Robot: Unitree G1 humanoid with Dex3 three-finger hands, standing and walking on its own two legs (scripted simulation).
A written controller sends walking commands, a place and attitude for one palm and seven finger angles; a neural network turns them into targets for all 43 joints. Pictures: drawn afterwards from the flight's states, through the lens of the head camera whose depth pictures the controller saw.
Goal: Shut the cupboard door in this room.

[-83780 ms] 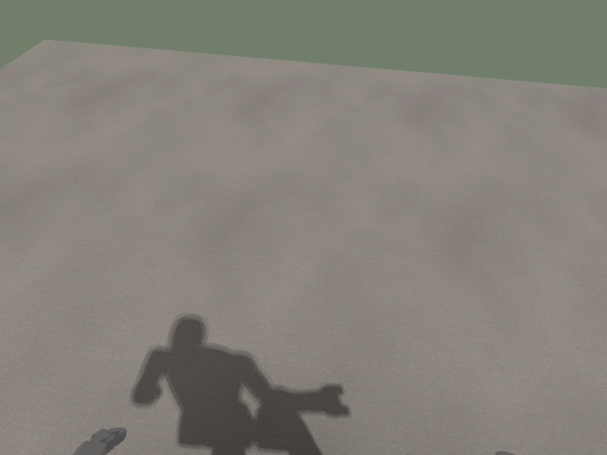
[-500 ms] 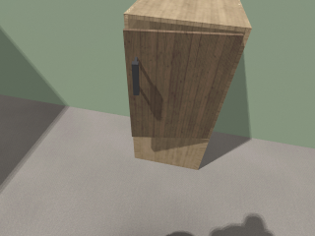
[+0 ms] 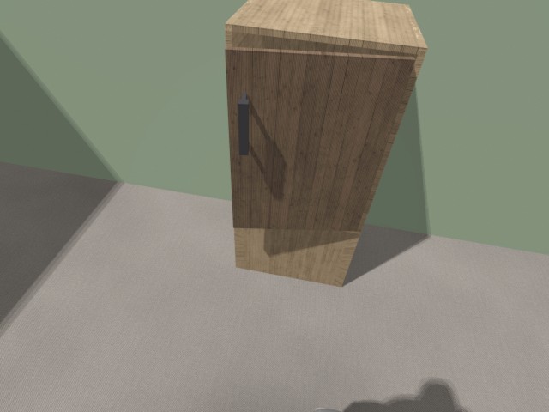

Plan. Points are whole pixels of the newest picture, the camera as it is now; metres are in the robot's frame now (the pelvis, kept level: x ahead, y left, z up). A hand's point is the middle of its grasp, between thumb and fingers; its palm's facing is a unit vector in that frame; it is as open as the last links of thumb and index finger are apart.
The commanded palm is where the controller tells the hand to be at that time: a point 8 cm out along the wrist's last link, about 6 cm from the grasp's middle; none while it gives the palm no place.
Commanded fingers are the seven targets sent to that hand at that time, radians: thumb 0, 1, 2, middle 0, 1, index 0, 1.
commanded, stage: come to a stop and stand still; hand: left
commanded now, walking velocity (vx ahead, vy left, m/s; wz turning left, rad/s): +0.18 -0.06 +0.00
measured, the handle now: (244, 124) +0.76 +0.13 +0.04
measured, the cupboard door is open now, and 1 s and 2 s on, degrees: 11 11 11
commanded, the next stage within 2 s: look again from close up in 0.74 s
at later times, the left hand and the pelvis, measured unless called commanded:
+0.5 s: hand out of the picture +0.09 +0.14 -0.18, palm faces +0.04 -0.98 -0.20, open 7.2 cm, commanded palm none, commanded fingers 0.00 0.90 0.90 -0.20 -0.30 -0.20 -0.30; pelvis +0.05 -0.04 -0.01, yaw +0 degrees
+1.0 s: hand out of the picture +0.06 +0.14 -0.18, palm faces +0.00 -0.98 -0.20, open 7.3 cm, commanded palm none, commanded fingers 0.00 0.90 0.90 -0.20 -0.30 -0.20 -0.30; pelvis +0.05 -0.03 +0.00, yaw -2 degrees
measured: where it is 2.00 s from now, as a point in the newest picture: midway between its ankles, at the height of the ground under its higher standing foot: outside the picture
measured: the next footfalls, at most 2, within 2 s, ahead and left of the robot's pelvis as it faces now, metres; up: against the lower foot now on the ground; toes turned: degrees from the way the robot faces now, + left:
right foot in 0.24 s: +0.06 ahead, -0.15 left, +0.00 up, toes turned -4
left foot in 0.48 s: +0.12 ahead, +0.07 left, +0.00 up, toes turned +4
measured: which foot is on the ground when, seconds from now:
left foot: down 0.00-0.24, up 0.26-0.46, down 0.48-1.00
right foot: up 0.00-0.22, down 0.24-1.00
